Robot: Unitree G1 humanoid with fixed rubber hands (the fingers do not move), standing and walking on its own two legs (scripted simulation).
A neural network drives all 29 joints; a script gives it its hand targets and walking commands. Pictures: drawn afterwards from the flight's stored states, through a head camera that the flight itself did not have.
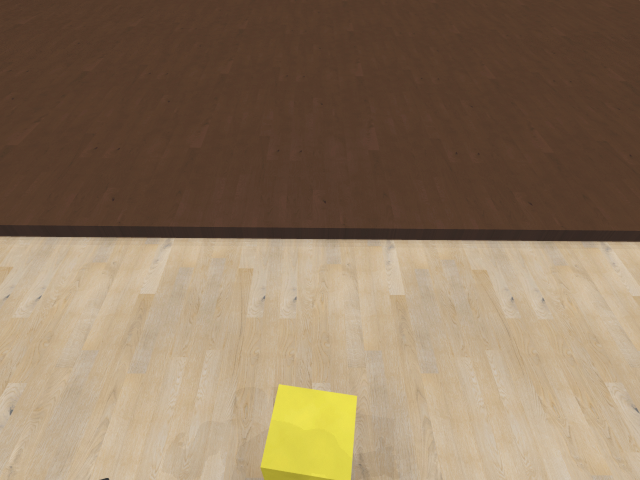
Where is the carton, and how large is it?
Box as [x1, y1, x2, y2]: [260, 384, 356, 479]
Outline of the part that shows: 279,384 260,467 264,479 350,479 356,396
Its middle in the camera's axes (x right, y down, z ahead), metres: -0.02 +0.55 +1.04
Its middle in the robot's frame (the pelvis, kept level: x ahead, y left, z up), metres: +0.38 +0.02 -0.66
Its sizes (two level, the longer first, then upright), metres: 0.210 0.200 0.250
